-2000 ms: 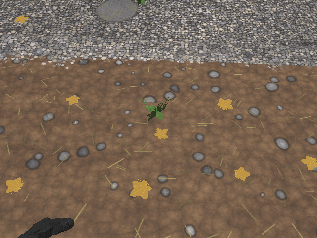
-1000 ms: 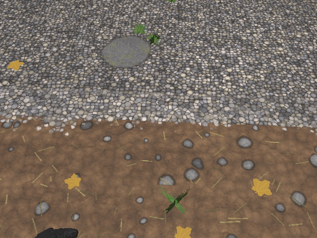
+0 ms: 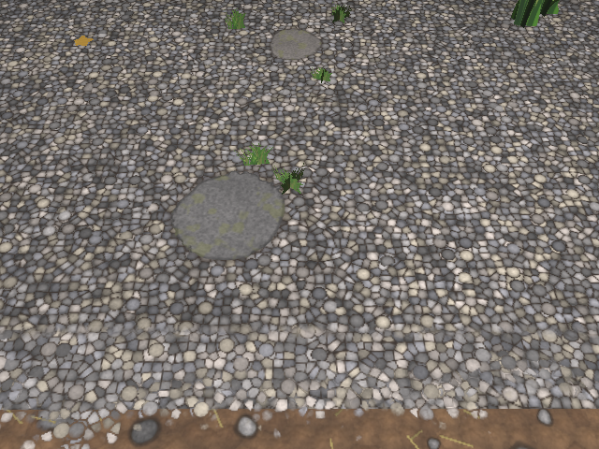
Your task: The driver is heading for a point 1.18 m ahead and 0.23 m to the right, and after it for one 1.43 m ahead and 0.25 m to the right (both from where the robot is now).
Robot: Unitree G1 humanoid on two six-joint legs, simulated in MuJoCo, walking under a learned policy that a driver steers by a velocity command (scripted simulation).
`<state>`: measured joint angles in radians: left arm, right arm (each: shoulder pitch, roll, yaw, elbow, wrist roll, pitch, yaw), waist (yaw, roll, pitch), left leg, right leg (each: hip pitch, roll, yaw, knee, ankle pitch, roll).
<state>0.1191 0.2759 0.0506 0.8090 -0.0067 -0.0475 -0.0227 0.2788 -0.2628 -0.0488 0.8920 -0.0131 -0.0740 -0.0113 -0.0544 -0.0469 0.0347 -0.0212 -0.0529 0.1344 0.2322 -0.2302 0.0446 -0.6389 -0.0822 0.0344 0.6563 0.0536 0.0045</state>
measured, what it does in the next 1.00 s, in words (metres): walks ahead, turning right: right foot, then left foot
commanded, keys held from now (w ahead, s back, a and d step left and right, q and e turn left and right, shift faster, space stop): e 0.50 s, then no key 0.50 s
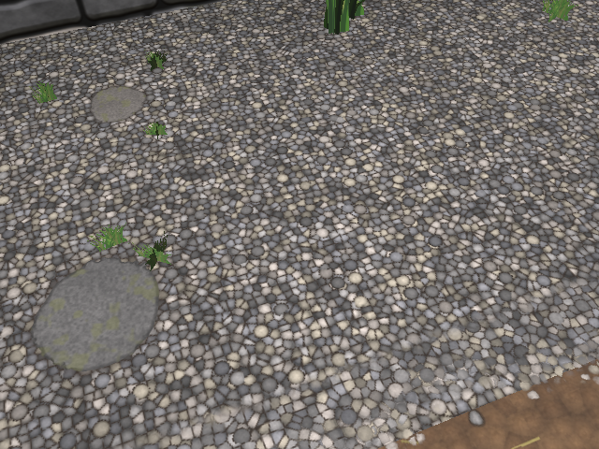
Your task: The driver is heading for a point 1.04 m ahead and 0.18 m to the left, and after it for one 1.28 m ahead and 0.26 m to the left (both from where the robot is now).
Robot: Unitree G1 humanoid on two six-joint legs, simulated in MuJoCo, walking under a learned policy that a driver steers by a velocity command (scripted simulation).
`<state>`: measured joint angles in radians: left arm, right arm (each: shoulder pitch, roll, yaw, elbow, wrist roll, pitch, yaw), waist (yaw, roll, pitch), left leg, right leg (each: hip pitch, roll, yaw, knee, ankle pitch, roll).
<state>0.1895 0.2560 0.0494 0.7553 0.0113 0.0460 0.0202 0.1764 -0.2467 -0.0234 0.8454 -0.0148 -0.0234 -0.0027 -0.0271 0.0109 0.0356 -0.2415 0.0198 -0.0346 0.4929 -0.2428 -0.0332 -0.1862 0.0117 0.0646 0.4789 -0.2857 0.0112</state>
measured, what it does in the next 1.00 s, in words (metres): walks ahead: right foot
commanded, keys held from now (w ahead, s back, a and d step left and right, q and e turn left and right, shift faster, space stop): w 0.44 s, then no key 0.56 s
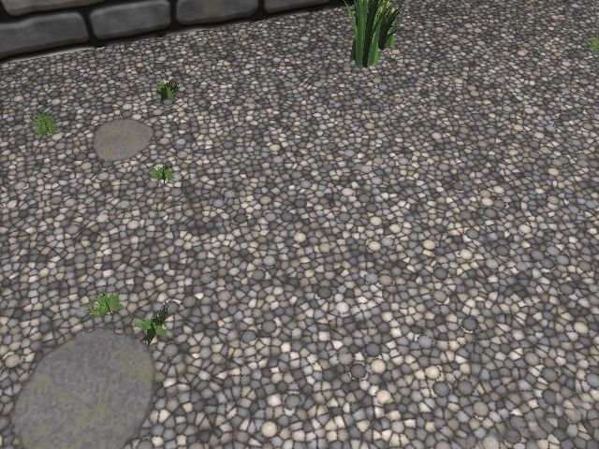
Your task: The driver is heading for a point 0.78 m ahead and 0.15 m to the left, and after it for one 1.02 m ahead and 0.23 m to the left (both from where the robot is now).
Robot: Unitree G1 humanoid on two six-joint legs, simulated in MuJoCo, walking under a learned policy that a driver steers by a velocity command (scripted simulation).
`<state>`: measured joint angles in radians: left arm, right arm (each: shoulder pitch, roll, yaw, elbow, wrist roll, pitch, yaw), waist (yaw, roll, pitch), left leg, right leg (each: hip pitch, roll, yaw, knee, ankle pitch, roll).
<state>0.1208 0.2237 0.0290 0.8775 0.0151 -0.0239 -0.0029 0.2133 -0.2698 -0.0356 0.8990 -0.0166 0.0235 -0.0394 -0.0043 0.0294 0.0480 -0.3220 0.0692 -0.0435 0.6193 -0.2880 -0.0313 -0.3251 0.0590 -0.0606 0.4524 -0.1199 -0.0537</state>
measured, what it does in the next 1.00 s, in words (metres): walks ahead: left foot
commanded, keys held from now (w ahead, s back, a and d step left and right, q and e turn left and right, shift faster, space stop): no key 0.62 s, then w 0.34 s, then q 0.04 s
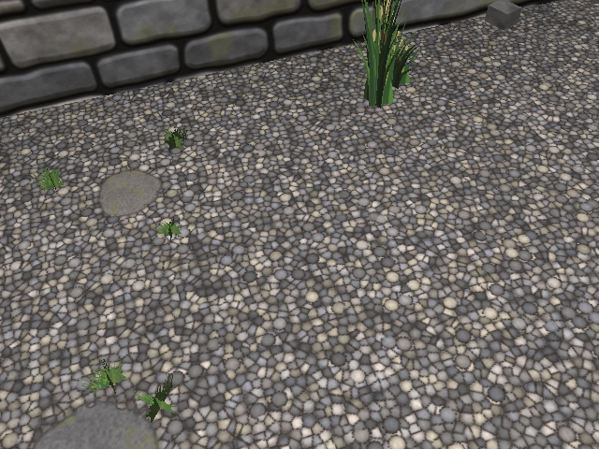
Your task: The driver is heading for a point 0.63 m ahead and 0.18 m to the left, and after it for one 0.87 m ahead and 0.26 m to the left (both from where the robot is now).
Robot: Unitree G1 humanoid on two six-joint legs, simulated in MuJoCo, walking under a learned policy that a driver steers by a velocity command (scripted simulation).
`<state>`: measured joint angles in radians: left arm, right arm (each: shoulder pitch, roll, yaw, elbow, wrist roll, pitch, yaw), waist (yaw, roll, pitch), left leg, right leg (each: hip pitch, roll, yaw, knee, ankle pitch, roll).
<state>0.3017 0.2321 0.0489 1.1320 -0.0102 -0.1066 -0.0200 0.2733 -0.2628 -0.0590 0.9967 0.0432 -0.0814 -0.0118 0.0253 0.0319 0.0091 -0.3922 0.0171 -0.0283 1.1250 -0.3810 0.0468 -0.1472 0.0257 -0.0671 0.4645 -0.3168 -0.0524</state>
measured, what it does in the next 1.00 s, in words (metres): walks ahead, turning left: left foot, then right foot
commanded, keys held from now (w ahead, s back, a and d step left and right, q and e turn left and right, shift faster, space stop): q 0.78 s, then no key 0.20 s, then w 0.02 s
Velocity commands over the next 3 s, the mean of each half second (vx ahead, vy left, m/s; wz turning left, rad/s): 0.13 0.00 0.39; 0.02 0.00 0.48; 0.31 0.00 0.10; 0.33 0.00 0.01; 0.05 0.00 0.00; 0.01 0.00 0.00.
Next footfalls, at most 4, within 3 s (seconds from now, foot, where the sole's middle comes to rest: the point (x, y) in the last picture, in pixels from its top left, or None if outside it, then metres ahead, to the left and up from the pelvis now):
0.30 left None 0.25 0.11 -0.78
0.76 right None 0.29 -0.10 -0.78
1.16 left None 0.16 0.11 -0.78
1.60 right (306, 403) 0.63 0.07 -0.78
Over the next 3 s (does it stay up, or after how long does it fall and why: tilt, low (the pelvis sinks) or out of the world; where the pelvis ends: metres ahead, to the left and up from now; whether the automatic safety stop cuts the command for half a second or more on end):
stays up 0.59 0.18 0.00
